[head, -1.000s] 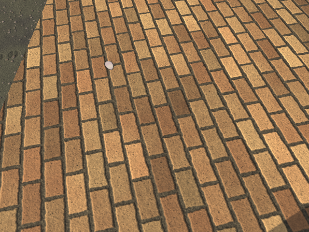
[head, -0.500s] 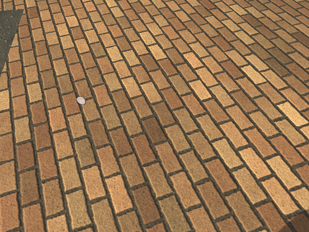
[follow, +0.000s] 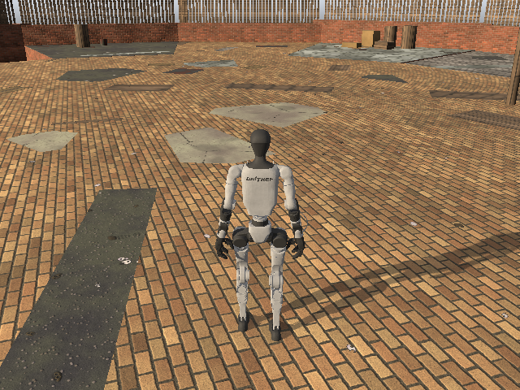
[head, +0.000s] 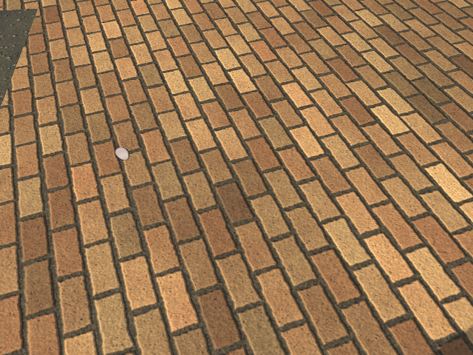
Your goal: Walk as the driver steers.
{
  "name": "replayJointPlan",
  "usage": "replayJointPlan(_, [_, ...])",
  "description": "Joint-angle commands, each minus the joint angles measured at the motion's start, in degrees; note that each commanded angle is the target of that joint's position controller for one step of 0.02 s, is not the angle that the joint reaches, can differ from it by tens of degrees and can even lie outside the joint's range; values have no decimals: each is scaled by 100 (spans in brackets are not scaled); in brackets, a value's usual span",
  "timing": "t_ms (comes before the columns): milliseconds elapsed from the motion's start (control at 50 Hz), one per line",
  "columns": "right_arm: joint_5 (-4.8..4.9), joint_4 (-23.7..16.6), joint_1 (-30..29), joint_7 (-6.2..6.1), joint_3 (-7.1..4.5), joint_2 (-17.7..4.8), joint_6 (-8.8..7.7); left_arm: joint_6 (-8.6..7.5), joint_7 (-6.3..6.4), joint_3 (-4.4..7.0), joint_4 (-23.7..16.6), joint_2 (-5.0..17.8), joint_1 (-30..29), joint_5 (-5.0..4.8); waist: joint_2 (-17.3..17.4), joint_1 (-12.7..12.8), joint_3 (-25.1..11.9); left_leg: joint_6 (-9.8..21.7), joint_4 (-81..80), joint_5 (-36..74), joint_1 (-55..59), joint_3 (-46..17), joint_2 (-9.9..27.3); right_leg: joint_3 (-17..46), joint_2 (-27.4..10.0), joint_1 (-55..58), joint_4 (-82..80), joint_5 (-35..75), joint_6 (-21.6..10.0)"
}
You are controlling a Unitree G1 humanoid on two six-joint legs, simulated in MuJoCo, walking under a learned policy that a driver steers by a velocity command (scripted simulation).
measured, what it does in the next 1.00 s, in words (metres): walks ahead: left foot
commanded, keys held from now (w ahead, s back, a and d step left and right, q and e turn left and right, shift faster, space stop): no key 0.24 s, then w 0.76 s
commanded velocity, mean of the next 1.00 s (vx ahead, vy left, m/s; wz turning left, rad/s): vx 0.27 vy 0.00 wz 0.00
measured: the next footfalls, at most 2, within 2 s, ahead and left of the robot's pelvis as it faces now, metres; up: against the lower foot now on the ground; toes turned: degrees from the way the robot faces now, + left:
left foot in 0.54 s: +0.16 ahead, +0.12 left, +0.00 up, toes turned +4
right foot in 1.06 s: +0.50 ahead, -0.02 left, +0.00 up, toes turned -4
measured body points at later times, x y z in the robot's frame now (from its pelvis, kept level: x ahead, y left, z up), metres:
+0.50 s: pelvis +0.06 +0.02 -0.01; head +0.06 +0.03 +0.44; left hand -0.04 +0.25 -0.17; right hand +0.10 -0.23 -0.15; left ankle +0.08 +0.11 -0.73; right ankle -0.05 -0.10 -0.74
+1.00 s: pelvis +0.29 +0.05 -0.02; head +0.33 +0.05 +0.43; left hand +0.48 +0.26 -0.14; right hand +0.18 -0.16 -0.16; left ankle +0.12 +0.12 -0.74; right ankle +0.46 -0.03 -0.72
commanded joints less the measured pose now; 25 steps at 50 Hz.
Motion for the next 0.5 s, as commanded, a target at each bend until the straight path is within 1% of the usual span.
replayJointPlan(20, [2, -14, 265, -31, -81, -508, -22, -32, 28, 65, -19, 487, 351, 1, -39, -2, 160, 156, -197, 606, 463, -595, 590, 528, -696, -678, -438, 950, -165])
replayJointPlan(240, [6, 206, 289, -67, -71, -360, -3, -37, 61, 43, 143, 332, 561, 9, -42, 13, 227, 149, -146, 662, 454, -574, 580, 496, -705, -640, -407, 1065, -157])
replayJointPlan(260, [0, 232, 316, -64, -63, -320, 4, -36, 57, 40, 172, 308, 642, 20, -57, 35, 124, 156, -150, 206, 482, -537, 515, 500, -669, -605, -498, 530, -183])
replayJointPlan(280, [-10, 219, 269, -56, -79, -342, 18, -25, 53, 75, 190, 373, 703, 35, -118, 62, 205, 177, -22, -395, 365, -449, 383, 544, -623, -671, -565, -209, -251])
replayJointPlan(300, [-25, 174, 217, -40, -108, -379, 34, -2, 48, 138, 184, 507, 762, 40, -280, 98, 309, 227, 271, -1127, 132, -284, 186, 686, -628, -746, -628, -1157, -390])
replayJointPlan(320, [-61, 105, 116, -9, -129, -376, 42, 24, 37, 197, 165, 623, 835, 40, -519, 174, 520, 257, 639, -1733, -321, -110, -3, 1036, -787, -799, -813, -2087, -578])
replayJointPlan(340, [-100, -13, -94, 30, -132, -332, 31, 36, 29, 248, 172, 703, 1017, 29, -697, 293, 816, 254, 1079, -1909, -917, 69, -135, 1506, -1103, -754, -1117, -2776, -790])
replayJointPlan(360, [-155, -144, -263, 68, -110, -218, -7, 27, 29, 296, 190, 773, 1134, 30, -841, 356, 1109, 247, 1469, -1777, -1387, 298, -103, 1934, -1504, -671, -1346, -3058, -1012])
replayJointPlan(380, [-184, -270, -422, 95, -109, -190, -67, -4, 27, 323, 194, 754, 1196, 45, -851, 402, 1303, 261, 1823, -1599, -1721, 317, 100, 2208, -1794, -627, -1461, -2907, -1187])
replayJointPlan(400, [-173, -395, -560, 117, -136, -251, -136, -53, 17, 343, 198, 736, 1264, 83, -795, 428, 1355, 280, 2083, -1646, -2055, 258, 227, 2313, -1923, -421, -1485, -2493, -1290])
replayJointPlan(420, [-162, -497, -637, 143, -166, -317, -206, -111, 6, 372, 200, 758, 1307, 119, -732, 423, 1331, 294, 2226, -1718, -2338, 208, 326, 2270, -1963, -118, -1426, -1966, -1337])
replayJointPlan(440, [-140, -582, -675, 174, -196, -366, -273, -166, -5, 395, 192, 768, 1314, 131, -673, 395, 1262, 304, 2170, -1727, -2445, 197, 388, 2118, -1940, 124, -1327, -1458, -1322])
replayJointPlan(460, [-98, -657, -694, 202, -223, -394, -334, -214, -15, 413, 175, 768, 1283, 124, -651, 355, 1173, 307, 1967, -1657, -2323, 231, 396, 1913, -1873, 219, -1223, -976, -1262])
replayJointPlan(480, [-55, -703, -644, 227, -252, -408, -378, -254, -25, 427, 148, 772, 1219, 112, -658, 278, 1061, 314, 1725, -1487, -1990, 311, 336, 1697, -1786, 157, -1109, -509, -1181])
replayJointPlan(500, [-23, -681, -413, 246, -273, -368, -403, -280, -34, 439, 104, 791, 1075, 88, -662, 102, 944, 329, 1375, -1200, -1379, 427, 236, 1433, -1670, -121, -931, -115, -1068])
